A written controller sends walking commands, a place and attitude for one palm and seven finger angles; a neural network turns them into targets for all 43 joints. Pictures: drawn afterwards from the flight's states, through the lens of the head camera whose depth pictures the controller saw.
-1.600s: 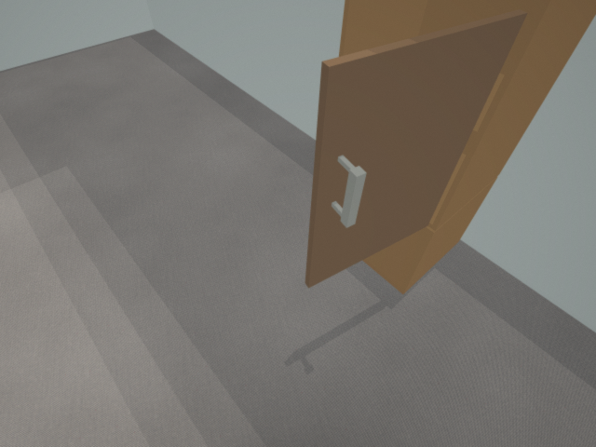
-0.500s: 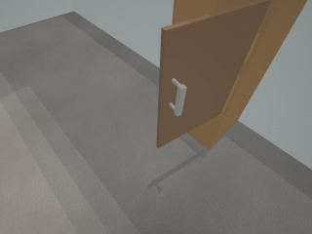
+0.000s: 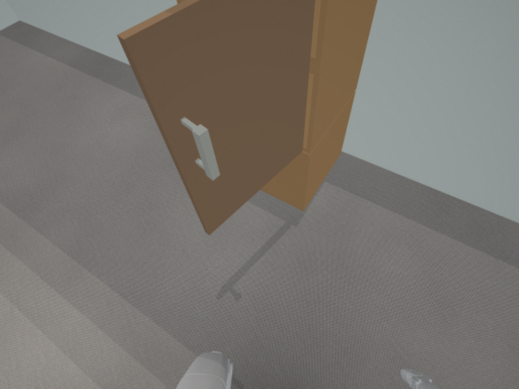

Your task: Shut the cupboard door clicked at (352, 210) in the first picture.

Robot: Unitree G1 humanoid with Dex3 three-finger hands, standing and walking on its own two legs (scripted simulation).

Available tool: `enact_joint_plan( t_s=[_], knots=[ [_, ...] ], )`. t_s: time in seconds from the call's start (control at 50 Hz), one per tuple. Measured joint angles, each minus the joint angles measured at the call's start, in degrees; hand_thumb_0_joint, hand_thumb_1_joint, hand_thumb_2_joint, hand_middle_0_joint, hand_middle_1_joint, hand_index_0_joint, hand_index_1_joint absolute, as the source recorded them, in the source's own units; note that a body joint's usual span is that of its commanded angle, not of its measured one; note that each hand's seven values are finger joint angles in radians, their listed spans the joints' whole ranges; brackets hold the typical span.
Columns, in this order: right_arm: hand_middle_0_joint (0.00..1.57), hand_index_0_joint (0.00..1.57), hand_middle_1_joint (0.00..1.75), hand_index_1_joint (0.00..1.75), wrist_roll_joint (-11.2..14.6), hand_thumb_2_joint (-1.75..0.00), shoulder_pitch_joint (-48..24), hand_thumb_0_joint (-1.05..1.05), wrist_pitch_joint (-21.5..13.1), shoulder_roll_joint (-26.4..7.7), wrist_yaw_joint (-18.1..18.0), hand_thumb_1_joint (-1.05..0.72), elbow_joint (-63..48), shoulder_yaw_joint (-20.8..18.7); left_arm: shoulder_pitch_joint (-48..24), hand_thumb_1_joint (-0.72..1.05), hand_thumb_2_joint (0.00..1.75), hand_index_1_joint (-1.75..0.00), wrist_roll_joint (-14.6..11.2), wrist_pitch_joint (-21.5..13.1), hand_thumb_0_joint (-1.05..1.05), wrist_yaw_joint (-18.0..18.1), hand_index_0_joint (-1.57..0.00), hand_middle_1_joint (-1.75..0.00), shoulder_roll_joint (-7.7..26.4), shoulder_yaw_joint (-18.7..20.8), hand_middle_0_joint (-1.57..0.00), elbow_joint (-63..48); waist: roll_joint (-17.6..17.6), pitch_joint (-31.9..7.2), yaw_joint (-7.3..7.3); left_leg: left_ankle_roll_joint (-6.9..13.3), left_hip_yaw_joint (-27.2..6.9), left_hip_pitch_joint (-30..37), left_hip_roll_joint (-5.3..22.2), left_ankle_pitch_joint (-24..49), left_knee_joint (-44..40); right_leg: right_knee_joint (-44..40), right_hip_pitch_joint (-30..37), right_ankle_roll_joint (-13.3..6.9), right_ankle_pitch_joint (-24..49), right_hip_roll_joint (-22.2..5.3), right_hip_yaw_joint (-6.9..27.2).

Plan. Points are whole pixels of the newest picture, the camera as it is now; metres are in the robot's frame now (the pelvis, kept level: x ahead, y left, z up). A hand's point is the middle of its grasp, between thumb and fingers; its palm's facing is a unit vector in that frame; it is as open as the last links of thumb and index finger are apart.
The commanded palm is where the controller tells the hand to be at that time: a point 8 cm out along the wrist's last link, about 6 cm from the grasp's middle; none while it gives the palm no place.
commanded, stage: walk to a spot facing it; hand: left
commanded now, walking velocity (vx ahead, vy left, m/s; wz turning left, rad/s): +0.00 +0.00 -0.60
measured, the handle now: (200, 149) +0.52 +0.17 +0.00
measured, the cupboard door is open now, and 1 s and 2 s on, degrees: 79 79 79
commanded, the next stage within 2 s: none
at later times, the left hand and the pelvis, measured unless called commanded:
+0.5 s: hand (129, 373) +0.14 +0.27 -0.19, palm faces -0.21 -0.95 -0.23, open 7.4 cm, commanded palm none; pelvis +0.03 +0.07 -0.01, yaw -17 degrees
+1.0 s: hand (215, 317) +0.24 +0.12 -0.16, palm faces -0.61 -0.75 -0.25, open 7.4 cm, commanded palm none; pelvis +0.03 +0.03 -0.01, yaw -37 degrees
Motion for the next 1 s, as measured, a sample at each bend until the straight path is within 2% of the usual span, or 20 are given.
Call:
enact_joint_plan(
  t_s=[0.1, 0.26, 0.32, 0.38, 0.4, 0.44, 0.46, 0.52, 0.56, 0.64, 0.72, 0.76, 0.78, 0.8, 0.84, 0.9, 0.94, 1.0],
  knots=[
    [0.20, 0.19, 0.30, 0.30, 0.1, -0.90, -1.7, 0.00, 0.2, -0.5, -0.4, -0.91, -1.0, 0.1, 0.7, 0.90, 0.90, -0.30, 0.1, 0.0, 0.00, -0.2, -0.21, -0.30, -0.6, -0.1, -0.20, -1.0, 0.0, -0.5, 0.64, -0.4, -1.9, -0.1, -0.5, -0.1, -2.6, -1.9, 0.6, 0.1, 1.1, 1.7, 2.8],
    [0.20, 0.19, 0.30, 0.30, 0.6, -0.90, -2.4, 0.00, -0.2, 0.5, -0.4, -0.91, -2.5, 0.8, 1.9, 0.90, 0.90, -0.30, 0.6, 0.2, 0.00, -0.2, -0.21, -0.30, 0.6, 0.0, -0.20, -1.9, -1.7, -0.7, 1.54, 0.0, -2.0, 1.9, -2.5, -3.5, -10.6, -1.3, 0.1, 1.0, 1.0, 3.7, 7.9],
    [0.20, 0.20, 0.30, 0.30, 1.0, -0.90, -2.1, 0.00, -0.8, 1.3, -0.3, -0.91, -3.2, 1.3, 2.2, 0.90, 0.90, -0.30, 0.8, 0.7, 0.00, 0.0, -0.21, -0.30, 1.8, 0.4, -0.20, -2.0, -2.8, -1.0, 1.71, 0.5, -1.8, 4.1, -3.4, -4.4, -17.0, -0.2, -0.5, 1.9, 0.4, 4.1, 10.0],
    [0.20, 0.20, 0.30, 0.30, 1.2, -0.90, -0.6, 0.00, -2.0, 1.8, -0.3, -0.91, -4.2, 2.0, 2.5, 0.90, 0.90, -0.30, 0.4, 1.3, 0.00, 0.0, -0.21, -0.30, 3.1, 0.7, -0.20, -2.0, -3.2, -2.0, 0.95, 1.6, -2.2, 9.6, -3.3, 0.6, -31.0, 3.2, -2.1, 3.3, -1.5, 5.1, 11.5],
    [0.20, 0.20, 0.30, 0.30, 1.0, -0.90, 0.4, 0.00, -2.7, 1.3, -0.4, -0.91, -4.8, 2.1, 2.5, 0.90, 0.90, -0.30, 0.1, 1.5, 0.00, -0.2, -0.21, -0.30, 3.2, 0.7, -0.20, -2.1, -1.9, -2.8, 0.45, 3.2, -3.2, 10.9, -2.0, 2.8, -34.8, 6.9, -4.0, 3.9, -5.8, 5.9, 10.3],
    [0.20, 0.20, 0.30, 0.30, 0.3, -0.90, 1.4, 0.00, -2.7, 2.0, -0.7, -0.91, -4.7, 2.5, 0.7, 0.90, 0.90, -0.30, 0.1, 2.0, 0.00, -0.6, -0.21, -0.30, 4.7, 1.1, -0.20, -1.9, -3.2, -1.5, 0.76, 3.8, -1.7, 11.2, -2.3, 2.6, -33.0, 18.0, -7.9, 6.0, -14.6, 3.6, 6.3],
    [0.20, 0.20, 0.30, 0.30, -0.1, -0.90, 2.0, 0.00, -2.5, 2.4, -0.8, -0.91, -4.6, 2.9, 0.2, 0.90, 0.90, -0.30, 0.4, 2.0, 0.00, -0.9, -0.21, -0.30, 5.4, 1.4, -0.20, -2.2, -3.6, -1.1, 1.06, 3.8, -0.7, 11.9, -1.9, 2.4, -33.2, 23.7, -9.9, 6.9, -16.1, 2.5, 4.2],
    [0.20, 0.20, 0.30, 0.30, -0.6, -0.90, 4.4, 0.00, -2.3, 3.1, -0.8, -0.91, -4.8, 3.7, -1.4, 0.91, 0.90, -0.30, 0.7, 1.9, 0.00, -1.7, -0.20, -0.30, 6.9, 2.0, -0.20, -3.0, -3.5, -0.4, 1.17, 3.3, 1.3, 14.0, -0.1, 2.9, -35.4, 36.0, -14.5, 8.7, -15.4, -0.6, -0.1],
    [0.20, 0.20, 0.30, 0.30, -0.7, -0.90, 5.7, 0.00, -2.3, 3.1, -0.7, -0.91, -4.7, 3.9, -2.2, 0.91, 0.90, -0.30, 0.5, 2.0, 0.00, -2.1, -0.20, -0.30, 7.4, 2.0, -0.20, -3.6, -2.8, -0.1, 1.00, 3.3, 2.8, 15.2, 1.1, 3.2, -36.6, 38.9, -15.9, 9.4, -14.2, -2.6, -1.6],
    [0.20, 0.20, 0.30, 0.30, -0.7, -0.90, 8.2, 0.00, -2.5, 2.7, -0.5, -0.90, -4.2, 3.6, -3.6, 0.91, 0.90, -0.30, 0.4, 2.5, 0.00, -2.7, -0.20, -0.30, 7.5, 1.5, -0.19, -4.1, -1.8, -0.1, 0.03, 3.0, 6.5, 16.8, 2.9, 2.5, -37.0, 33.9, -14.8, 9.8, -12.3, -5.7, -3.6],
    [0.20, 0.20, 0.30, 0.30, -0.9, -0.90, 10.2, 0.00, -2.4, 1.5, -0.1, -0.90, -3.5, 2.9, -5.7, 0.91, 0.90, -0.30, 0.3, 2.6, 0.00, -3.0, -0.20, -0.30, 6.8, 0.7, -0.19, -4.3, -0.8, 0.0, -1.66, 2.1, 9.9, 17.2, 4.3, 0.5, -34.9, 22.7, -10.2, 8.8, -12.2, -6.6, -5.8],
    [0.20, 0.20, 0.30, 0.30, -0.8, -0.90, 11.3, 0.00, -2.2, 0.7, 0.2, -0.90, -3.1, 2.4, -6.7, 0.91, 0.90, -0.30, 0.3, 2.2, 0.00, -3.1, -0.20, -0.30, 6.3, 0.2, -0.19, -4.7, -0.2, -0.1, -2.40, 1.3, 11.3, 16.8, 5.1, -1.1, -32.6, 15.7, -6.7, 7.8, -10.1, -6.1, -6.9],
    [0.20, 0.20, 0.30, 0.30, -0.6, -0.90, 12.0, 0.00, -2.1, 0.2, 0.3, -0.90, -2.9, 2.2, -6.9, 0.91, 0.90, -0.30, 0.2, 1.7, 0.00, -3.2, -0.20, -0.30, 6.1, -0.1, -0.19, -5.0, 0.1, -0.4, -2.69, 0.8, 11.9, 16.2, 5.5, -2.3, -30.5, 11.0, -4.4, 7.1, -6.2, -5.8, -7.3],
    [0.20, 0.20, 0.30, 0.30, -0.3, -0.90, 12.5, 0.00, -1.8, -0.2, 0.5, -0.90, -2.7, 1.9, -7.1, 0.91, 0.90, -0.30, 0.4, 1.0, 0.00, -3.0, -0.20, -0.30, 6.1, -0.3, -0.19, -5.4, 0.0, -0.8, -2.82, 0.6, 12.3, 14.5, 5.8, -3.5, -26.7, 8.4, -3.2, 5.0, -3.5, -5.7, -7.0],
    [0.20, 0.20, 0.30, 0.30, 0.2, -0.90, 11.2, 0.00, -0.3, -1.6, 0.4, -0.91, -1.7, 1.3, -7.8, 0.91, 0.90, -0.30, 0.2, -0.2, 0.00, -2.1, -0.20, -0.30, 4.8, -0.9, -0.20, -5.5, 1.4, 0.4, -3.39, 0.2, 8.3, 9.7, 5.2, -10.2, -14.2, 10.8, -3.9, 3.7, -5.3, -4.6, -6.2],
    [0.20, 0.20, 0.30, 0.30, 0.3, -0.90, 9.5, 0.01, 0.8, -2.2, 0.4, -0.91, -0.9, 0.7, -7.5, 0.91, 0.90, -0.30, 0.1, 0.1, 0.00, -1.0, -0.20, -0.30, 3.4, -1.4, -0.20, -5.8, 1.3, 0.8, -3.63, -0.2, 4.8, 3.8, 3.2, -9.4, -2.2, 8.9, -2.8, 4.1, -5.3, -4.0, -4.2],
    [0.20, 0.20, 0.30, 0.30, 0.2, -0.90, 8.6, 0.01, 0.8, -1.9, 0.7, -0.91, -1.3, 0.7, -6.8, 0.91, 0.90, -0.30, 0.3, 0.6, 0.00, -0.7, -0.20, -0.30, 2.9, -1.6, -0.20, -5.6, 0.3, 0.5, -3.61, -0.6, 4.0, 1.7, 2.6, -6.7, -0.8, 6.6, -2.0, 4.3, -3.8, -3.7, -2.6],
    [0.20, 0.19, 0.30, 0.30, 0.2, -0.90, 7.6, 0.01, 0.3, -1.2, 0.9, -0.91, -2.2, 0.7, -5.8, 0.90, 0.90, -0.30, 0.5, 0.9, 0.00, -0.9, -0.21, -0.30, 2.6, -1.7, -0.20, -5.2, -1.0, -0.2, -3.55, -0.9, 3.3, 1.2, 1.8, -4.5, -4.7, 4.4, -1.5, 4.2, -2.3, -3.2, -0.4]
  ],
)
